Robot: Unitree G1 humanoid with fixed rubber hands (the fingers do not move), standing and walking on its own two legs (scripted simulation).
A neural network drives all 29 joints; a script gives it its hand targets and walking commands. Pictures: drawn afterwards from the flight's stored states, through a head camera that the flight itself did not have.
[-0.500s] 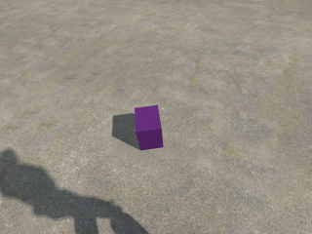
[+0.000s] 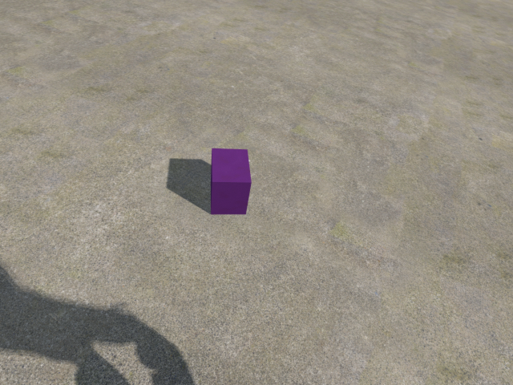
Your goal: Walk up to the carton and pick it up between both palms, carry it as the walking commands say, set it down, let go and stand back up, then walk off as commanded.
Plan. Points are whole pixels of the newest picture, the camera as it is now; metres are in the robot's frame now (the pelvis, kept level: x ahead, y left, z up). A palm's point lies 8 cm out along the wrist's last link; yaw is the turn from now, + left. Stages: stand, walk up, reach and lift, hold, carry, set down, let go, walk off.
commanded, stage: walk off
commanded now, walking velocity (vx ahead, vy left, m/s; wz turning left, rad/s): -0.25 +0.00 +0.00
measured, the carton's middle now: (229, 181) +1.14 +0.10 -0.67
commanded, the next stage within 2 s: none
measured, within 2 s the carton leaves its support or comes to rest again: neither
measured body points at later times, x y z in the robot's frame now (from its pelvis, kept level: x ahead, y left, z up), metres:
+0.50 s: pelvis -0.19 -0.08 -0.02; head -0.19 -0.10 +0.43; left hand -0.18 +0.19 -0.15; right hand -0.15 -0.34 -0.17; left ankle -0.09 +0.07 -0.69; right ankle -0.22 -0.14 -0.75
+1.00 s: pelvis -0.37 -0.11 -0.01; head -0.37 -0.10 +0.44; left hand -0.34 +0.16 -0.16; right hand -0.36 -0.39 -0.14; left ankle -0.45 -0.04 -0.73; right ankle -0.23 -0.15 -0.74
